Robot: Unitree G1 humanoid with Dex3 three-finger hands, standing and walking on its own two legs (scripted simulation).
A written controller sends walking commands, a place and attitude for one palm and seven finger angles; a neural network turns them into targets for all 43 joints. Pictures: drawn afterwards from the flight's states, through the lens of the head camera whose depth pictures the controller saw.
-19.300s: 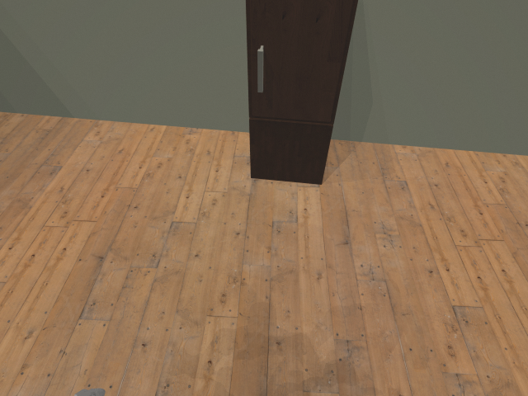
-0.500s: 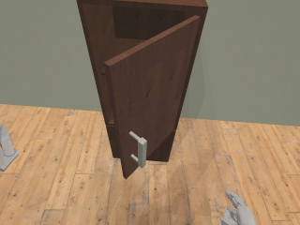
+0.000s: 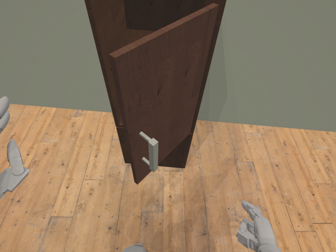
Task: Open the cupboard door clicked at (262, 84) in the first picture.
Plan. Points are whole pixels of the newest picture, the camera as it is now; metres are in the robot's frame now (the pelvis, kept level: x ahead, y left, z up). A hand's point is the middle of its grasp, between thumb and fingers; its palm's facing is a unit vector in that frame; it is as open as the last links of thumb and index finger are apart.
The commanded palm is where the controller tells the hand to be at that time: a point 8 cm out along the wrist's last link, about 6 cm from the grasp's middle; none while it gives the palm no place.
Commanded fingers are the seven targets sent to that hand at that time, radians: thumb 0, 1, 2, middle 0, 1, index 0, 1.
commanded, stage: step back with the hand held close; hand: left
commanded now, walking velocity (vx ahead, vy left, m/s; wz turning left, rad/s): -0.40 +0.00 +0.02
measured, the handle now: (148, 152) +0.42 +0.09 -0.10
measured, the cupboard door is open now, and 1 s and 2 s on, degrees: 53 53 53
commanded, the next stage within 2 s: stop stepping back and stand still in 0.18 s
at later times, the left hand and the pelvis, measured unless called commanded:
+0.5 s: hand out of the picture +0.09 +0.25 +0.16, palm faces +0.42 -0.78 -0.46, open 7.4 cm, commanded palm +0.03 +0.28 +0.18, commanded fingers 0.00 0.90 0.90 -0.20 -0.30 -0.20 -0.30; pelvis -0.11 -0.02 +0.00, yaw -1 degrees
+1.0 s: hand out of the picture +0.06 +0.24 +0.16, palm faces +0.38 -0.81 -0.46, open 7.4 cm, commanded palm +0.01 +0.28 +0.18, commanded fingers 0.00 0.90 0.90 -0.20 -0.30 -0.20 -0.30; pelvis -0.14 -0.02 +0.01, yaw -1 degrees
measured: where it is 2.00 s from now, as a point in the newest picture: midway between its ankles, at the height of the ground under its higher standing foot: outside the picture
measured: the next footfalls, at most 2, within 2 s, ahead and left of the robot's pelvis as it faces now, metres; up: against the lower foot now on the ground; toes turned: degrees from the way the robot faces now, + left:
left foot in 0.18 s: -0.04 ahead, +0.09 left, +0.00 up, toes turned -1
right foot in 0.44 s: -0.13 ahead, -0.11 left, +0.00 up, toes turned +0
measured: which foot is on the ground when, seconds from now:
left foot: up 0.00-0.16, down 0.18-1.00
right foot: down 0.00-0.24, up 0.26-0.42, down 0.44-1.00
